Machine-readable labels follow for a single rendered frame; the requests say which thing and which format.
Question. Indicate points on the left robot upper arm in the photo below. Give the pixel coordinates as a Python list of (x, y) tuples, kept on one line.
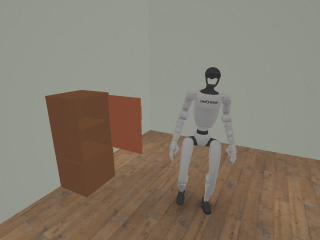
[(226, 107)]

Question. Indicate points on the robot left hand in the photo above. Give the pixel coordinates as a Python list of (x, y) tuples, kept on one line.
[(233, 150)]

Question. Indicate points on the cupboard door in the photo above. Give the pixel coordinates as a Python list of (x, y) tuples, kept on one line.
[(125, 123)]

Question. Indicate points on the robot left forearm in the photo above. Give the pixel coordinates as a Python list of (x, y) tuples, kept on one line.
[(229, 132)]

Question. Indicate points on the robot right forearm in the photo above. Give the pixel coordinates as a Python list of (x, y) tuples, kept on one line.
[(178, 128)]

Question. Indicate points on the left robot shin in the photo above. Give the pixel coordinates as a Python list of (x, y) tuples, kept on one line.
[(209, 189)]

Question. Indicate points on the right robot upper arm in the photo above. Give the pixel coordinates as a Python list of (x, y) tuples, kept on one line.
[(190, 96)]

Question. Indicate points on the left robot thigh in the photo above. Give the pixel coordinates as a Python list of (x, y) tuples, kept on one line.
[(214, 161)]

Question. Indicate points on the robot right hand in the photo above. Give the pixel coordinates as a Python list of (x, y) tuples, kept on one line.
[(173, 145)]

